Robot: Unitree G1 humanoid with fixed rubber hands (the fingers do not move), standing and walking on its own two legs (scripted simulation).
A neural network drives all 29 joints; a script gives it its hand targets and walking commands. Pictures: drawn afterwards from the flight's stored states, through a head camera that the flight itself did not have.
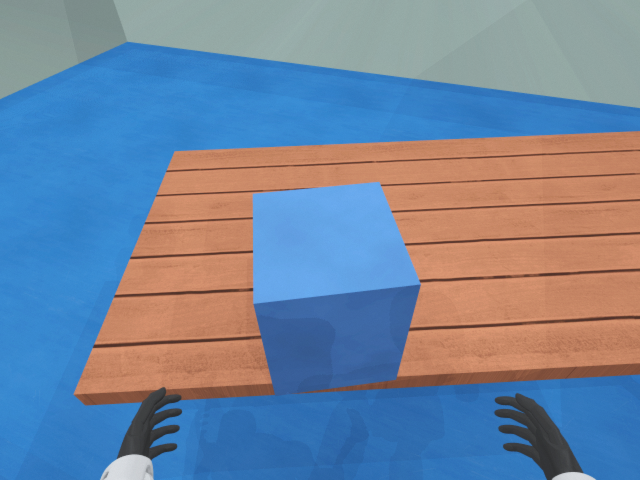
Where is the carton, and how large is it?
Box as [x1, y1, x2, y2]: [253, 182, 420, 395]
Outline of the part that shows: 379,182 253,194 253,304 275,395 395,379 420,283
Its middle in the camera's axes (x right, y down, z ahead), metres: +0.01 +0.08 +0.61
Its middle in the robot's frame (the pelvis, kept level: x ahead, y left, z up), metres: +0.41 +0.01 -0.01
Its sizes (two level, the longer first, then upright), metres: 0.210 0.200 0.250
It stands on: a table, 0.64 m high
